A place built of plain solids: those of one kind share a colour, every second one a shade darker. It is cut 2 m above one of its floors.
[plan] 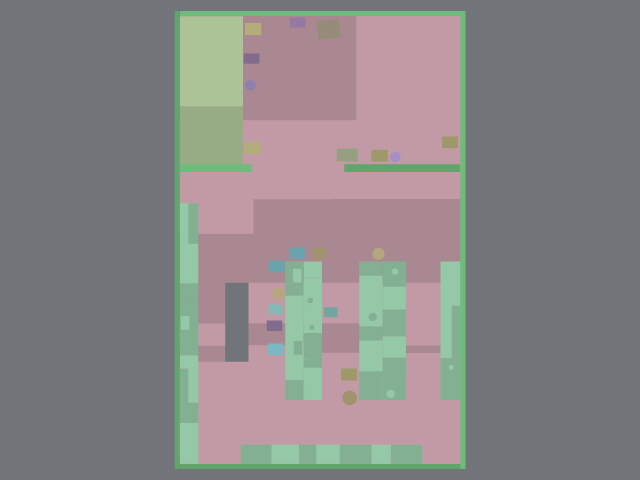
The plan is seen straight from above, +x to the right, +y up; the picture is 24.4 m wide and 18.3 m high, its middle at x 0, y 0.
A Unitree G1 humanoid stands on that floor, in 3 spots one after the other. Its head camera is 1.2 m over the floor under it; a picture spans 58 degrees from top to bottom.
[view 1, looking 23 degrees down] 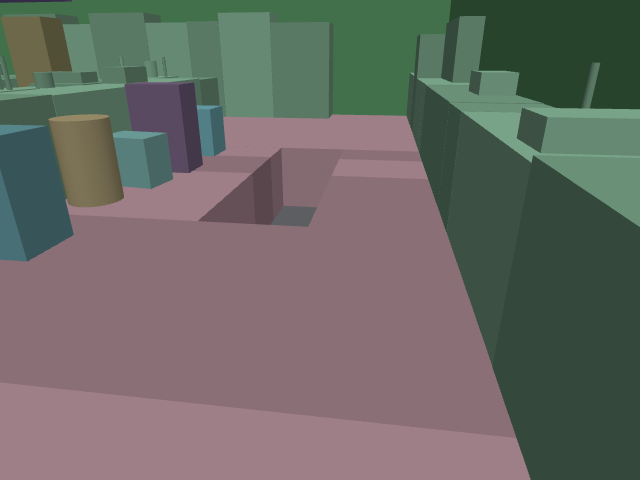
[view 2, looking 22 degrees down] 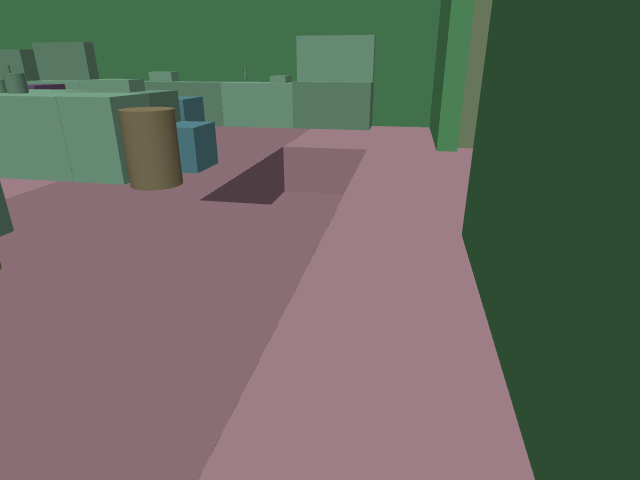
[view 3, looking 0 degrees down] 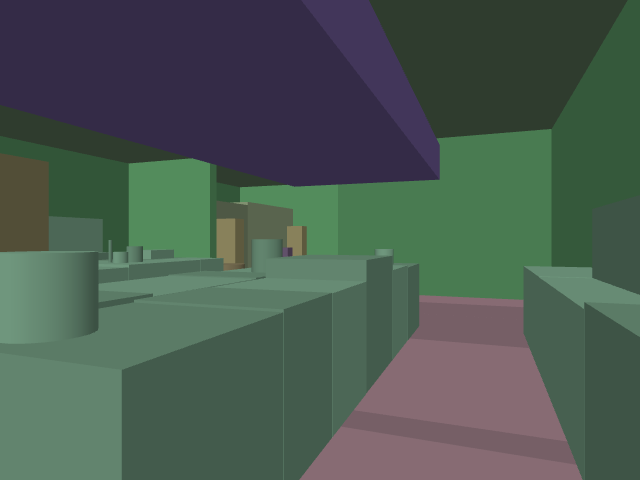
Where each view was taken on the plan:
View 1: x -4.13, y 1.41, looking -82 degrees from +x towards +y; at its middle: floor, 3.07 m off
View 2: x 4.14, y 2.12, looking -169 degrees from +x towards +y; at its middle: floor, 3.20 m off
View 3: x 4.15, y -6.96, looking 111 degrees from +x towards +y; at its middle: wall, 16.60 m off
